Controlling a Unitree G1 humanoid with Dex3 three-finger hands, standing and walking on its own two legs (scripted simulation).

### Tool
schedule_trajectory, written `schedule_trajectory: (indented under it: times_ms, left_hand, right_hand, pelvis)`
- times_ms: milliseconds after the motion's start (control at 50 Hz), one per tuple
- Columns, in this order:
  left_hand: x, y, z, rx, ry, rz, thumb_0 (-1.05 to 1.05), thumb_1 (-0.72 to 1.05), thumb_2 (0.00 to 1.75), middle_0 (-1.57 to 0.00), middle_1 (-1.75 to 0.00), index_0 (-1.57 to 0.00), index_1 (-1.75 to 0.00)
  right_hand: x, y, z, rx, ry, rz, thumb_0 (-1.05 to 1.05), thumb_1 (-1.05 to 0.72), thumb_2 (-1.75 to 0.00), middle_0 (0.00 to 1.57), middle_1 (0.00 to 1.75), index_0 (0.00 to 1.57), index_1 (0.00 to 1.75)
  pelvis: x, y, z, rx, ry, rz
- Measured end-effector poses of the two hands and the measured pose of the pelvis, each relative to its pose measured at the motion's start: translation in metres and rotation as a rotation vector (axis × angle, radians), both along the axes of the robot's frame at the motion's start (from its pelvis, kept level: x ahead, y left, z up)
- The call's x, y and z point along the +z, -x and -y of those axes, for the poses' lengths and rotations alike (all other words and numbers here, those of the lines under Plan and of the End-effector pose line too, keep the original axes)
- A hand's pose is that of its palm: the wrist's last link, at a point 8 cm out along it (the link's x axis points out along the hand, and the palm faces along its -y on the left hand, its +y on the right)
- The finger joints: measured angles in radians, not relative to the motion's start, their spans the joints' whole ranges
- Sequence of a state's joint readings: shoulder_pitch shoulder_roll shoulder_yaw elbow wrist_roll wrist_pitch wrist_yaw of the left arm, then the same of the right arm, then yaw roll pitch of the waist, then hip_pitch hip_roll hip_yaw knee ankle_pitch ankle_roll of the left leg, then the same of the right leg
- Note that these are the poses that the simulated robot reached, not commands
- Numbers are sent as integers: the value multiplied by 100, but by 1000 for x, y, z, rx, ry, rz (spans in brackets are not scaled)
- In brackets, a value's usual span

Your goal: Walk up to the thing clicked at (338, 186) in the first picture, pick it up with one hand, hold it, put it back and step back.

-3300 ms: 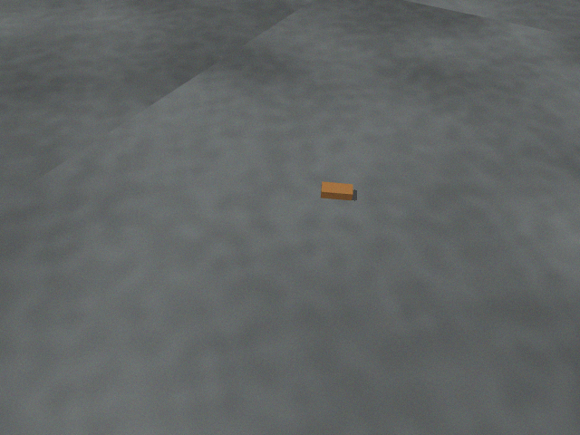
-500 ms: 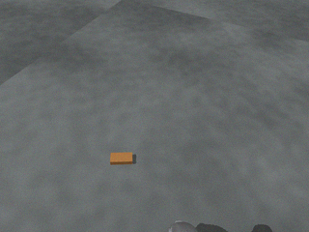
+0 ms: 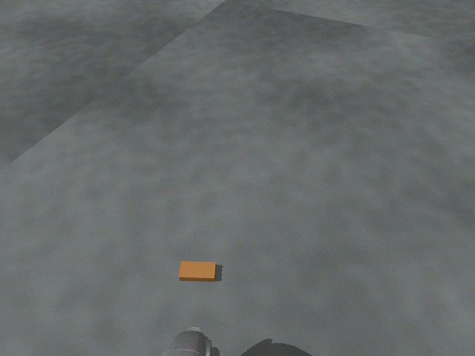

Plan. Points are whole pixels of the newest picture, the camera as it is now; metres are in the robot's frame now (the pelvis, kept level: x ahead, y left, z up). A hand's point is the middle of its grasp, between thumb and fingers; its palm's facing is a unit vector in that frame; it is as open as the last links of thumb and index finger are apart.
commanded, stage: walk up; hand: left
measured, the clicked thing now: (198, 271) +0.53 +0.22 -0.75
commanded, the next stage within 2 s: stand in 1.82 s
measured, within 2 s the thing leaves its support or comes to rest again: neither
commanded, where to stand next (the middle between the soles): +0.15 +0.02 m, yaw +0 degrees
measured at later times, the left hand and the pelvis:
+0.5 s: hand (100, 355) +0.14 +0.27 -0.15, palm faces -0.02 -0.90 -0.43, open 7.4 cm; pelvis +0.08 -0.01 -0.02, yaw +1 degrees
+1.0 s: hand (111, 314) +0.21 +0.27 -0.14, palm faces +0.00 -0.94 -0.35, open 7.4 cm; pelvis +0.11 +0.01 +0.01, yaw +1 degrees
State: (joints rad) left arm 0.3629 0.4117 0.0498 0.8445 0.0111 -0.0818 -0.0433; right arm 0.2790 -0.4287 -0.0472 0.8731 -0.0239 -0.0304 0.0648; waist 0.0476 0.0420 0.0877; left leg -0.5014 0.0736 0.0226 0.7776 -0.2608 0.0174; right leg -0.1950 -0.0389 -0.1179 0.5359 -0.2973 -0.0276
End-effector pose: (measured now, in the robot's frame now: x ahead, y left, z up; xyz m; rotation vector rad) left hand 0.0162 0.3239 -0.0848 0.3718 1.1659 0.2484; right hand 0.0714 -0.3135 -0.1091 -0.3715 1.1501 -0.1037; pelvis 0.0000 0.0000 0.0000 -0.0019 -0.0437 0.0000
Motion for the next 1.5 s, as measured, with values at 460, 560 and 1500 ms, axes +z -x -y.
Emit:
schedule_trajectory:
  times_ms: [460, 560, 1500]
  left_hand:
    - [-32, -109, 10, -12, -20, -10, 0, 90, 89, -20, -30, -21, -30]
    - [-28, -127, 11, -22, -20, -2, 1, 90, 89, -21, -30, -21, -30]
    - [-19, -162, 9, 46, 62, -66, 1, 90, 89, -20, -30, -21, -30]
  right_hand:
    - [-21, -108, 0, -47, 16, 46, 0, -91, -89, 21, 30, 20, 30]
    - [-29, -107, -4, -57, 1, -2, 0, -91, -89, 20, 30, 20, 29]
    - [-1, -128, -30, -97, -9, -77, 0, -91, -89, 20, 30, 20, 30]
  pelvis:
    - [-22, -82, 6, 11, 1, 5]
    - [-20, -87, 3, 20, -7, -9]
    - [14, -117, -12, 23, -1, -3]
